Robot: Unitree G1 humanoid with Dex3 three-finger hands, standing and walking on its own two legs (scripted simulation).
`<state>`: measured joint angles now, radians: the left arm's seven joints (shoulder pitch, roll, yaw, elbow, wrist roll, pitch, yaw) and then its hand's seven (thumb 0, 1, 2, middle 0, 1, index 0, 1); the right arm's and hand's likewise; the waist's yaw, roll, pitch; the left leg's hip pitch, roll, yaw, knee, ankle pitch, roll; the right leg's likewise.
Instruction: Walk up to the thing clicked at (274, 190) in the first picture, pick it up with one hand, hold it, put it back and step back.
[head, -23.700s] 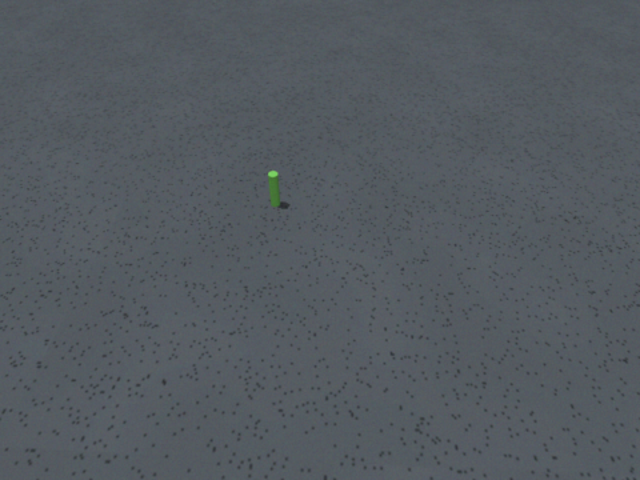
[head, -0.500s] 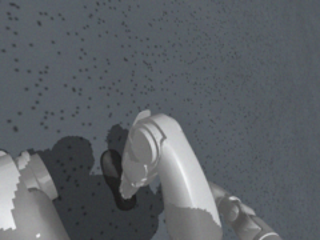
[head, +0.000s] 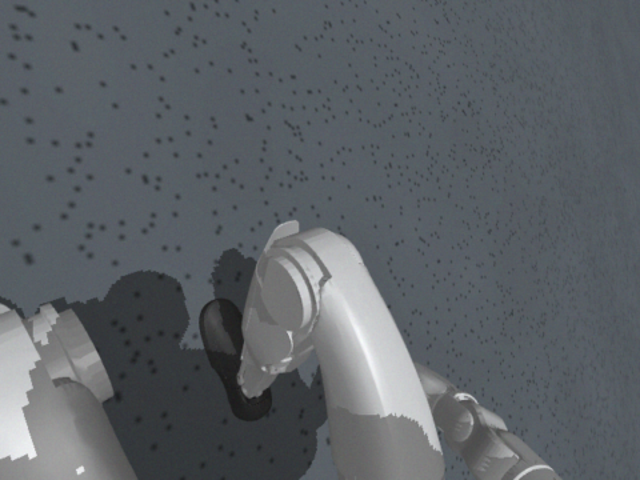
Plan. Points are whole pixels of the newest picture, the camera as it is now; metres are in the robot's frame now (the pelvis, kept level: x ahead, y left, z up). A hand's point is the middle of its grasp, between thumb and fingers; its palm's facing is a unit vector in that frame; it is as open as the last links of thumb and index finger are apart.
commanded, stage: withdraw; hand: left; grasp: from the side
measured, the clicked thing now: out of the picture +0.49 +0.32 -0.22
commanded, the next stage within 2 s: rise in 0.28 s
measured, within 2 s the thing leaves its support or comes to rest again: neither
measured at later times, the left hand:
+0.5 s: hand out of the picture +0.48 +0.41 -0.11, palm faces +0.40 -0.90 -0.16, open 17.4 cm
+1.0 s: hand out of the picture +0.33 +0.41 +0.02, palm faces +0.34 -0.79 -0.51, open 16.9 cm
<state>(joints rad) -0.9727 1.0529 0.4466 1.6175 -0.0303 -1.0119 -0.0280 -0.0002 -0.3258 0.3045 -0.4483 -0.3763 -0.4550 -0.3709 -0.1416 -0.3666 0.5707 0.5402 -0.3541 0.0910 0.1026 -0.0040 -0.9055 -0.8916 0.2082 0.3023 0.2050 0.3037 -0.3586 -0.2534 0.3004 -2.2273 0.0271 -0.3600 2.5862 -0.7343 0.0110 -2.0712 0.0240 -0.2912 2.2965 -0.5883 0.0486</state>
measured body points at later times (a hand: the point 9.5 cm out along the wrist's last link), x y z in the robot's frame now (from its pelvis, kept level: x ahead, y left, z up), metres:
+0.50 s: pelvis +0.00 +0.00 +0.01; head +0.25 +0.17 +0.34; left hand +0.45 +0.45 -0.10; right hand +0.12 -0.26 -0.05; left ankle +0.07 +0.12 -0.28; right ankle +0.15 -0.11 -0.28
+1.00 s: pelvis +0.01 -0.01 +0.09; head +0.20 +0.08 +0.49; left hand +0.31 +0.45 +0.05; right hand +0.19 -0.25 -0.03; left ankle +0.07 +0.12 -0.28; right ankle +0.15 -0.12 -0.28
